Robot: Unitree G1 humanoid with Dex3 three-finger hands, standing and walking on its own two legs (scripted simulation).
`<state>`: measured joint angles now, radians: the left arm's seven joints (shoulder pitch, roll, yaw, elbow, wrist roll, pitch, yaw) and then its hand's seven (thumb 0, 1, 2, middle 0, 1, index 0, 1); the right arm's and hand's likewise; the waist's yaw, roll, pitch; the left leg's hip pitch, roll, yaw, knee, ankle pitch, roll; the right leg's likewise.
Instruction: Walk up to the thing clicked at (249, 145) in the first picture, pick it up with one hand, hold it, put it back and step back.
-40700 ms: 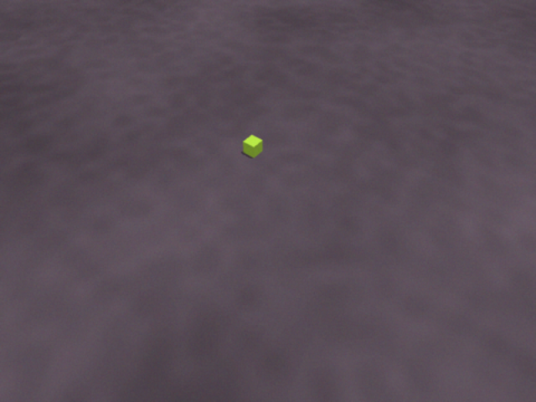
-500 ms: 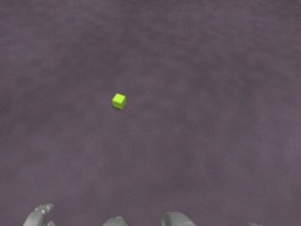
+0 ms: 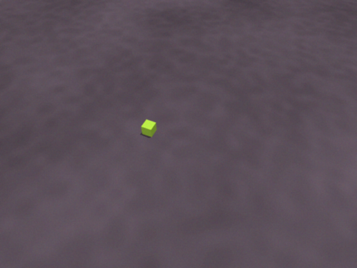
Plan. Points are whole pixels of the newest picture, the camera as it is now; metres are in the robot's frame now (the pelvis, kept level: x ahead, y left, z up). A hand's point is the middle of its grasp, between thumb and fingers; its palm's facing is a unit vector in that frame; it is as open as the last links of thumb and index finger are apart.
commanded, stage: step back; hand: left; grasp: from above
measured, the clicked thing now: (149, 128) +1.12 +0.25 -0.72
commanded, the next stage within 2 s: stand in 0.74 s
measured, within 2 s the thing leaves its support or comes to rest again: neither
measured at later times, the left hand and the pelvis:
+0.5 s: hand out of the picture +0.13 +0.25 -0.14, palm faces +0.05 -0.93 -0.38, open 7.4 cm; pelvis +0.05 -0.01 +0.00, yaw +3 degrees
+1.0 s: hand (77, 264) +0.15 +0.25 -0.14, palm faces +0.01 -0.94 -0.33, open 7.4 cm; pelvis +0.06 +0.00 +0.02, yaw +1 degrees
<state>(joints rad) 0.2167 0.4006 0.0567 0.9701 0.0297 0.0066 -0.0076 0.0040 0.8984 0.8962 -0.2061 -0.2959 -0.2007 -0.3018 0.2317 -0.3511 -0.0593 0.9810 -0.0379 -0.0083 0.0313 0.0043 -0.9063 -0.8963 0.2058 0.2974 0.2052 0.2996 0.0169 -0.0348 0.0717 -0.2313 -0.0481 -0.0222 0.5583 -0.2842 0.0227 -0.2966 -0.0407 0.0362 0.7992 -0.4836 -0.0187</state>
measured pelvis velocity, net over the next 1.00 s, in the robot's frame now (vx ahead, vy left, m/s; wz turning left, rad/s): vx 0.06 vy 0.00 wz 0.02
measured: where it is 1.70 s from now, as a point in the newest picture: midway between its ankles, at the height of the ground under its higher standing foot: outside the picture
